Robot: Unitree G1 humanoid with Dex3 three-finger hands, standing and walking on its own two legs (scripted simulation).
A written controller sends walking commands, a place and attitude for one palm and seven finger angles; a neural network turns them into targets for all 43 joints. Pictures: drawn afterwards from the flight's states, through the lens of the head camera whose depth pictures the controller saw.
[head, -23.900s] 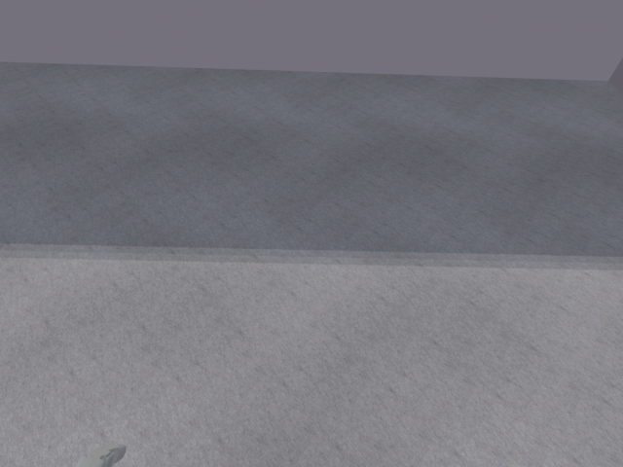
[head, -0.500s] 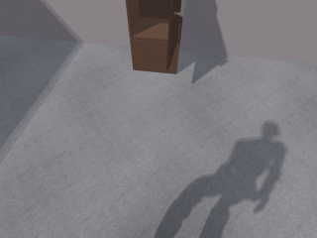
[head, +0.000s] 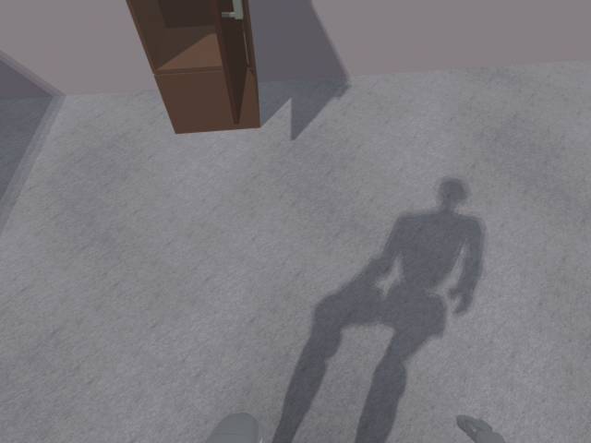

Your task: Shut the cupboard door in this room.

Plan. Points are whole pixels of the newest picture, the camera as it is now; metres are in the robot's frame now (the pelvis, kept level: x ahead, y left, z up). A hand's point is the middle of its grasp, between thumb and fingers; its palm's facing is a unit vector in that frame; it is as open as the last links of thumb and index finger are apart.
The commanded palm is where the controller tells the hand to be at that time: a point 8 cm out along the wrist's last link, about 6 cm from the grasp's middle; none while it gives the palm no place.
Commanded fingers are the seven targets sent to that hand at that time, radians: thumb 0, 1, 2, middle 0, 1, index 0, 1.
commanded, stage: walk around to get in front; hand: left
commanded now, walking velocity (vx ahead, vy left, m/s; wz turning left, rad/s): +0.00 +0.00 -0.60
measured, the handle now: out of the picture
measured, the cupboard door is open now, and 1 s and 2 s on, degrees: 84 84 84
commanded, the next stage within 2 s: none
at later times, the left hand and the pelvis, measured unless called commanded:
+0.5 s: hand (144, 419) +0.15 +0.27 -0.17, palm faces -0.27 -0.94 -0.22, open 7.4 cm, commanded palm none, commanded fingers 0.00 0.90 0.90 -0.20 -0.30 -0.20 -0.30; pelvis +0.01 +0.07 +0.00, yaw -18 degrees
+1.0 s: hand (252, 398) +0.20 +0.10 -0.16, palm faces -0.55 -0.81 -0.21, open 7.4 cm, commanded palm none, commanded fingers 0.00 0.90 0.90 -0.20 -0.30 -0.20 -0.30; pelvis +0.06 -0.04 +0.00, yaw -35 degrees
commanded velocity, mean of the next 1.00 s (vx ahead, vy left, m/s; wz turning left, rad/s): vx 0.19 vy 0.00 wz -0.53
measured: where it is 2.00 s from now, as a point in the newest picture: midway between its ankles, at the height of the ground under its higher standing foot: (391, 383)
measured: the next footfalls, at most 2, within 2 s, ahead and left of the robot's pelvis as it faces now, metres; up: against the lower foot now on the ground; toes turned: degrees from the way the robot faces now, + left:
left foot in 0.18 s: +0.06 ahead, +0.16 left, +0.00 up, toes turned -5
right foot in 0.74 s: +0.00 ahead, -0.11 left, +0.00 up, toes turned -36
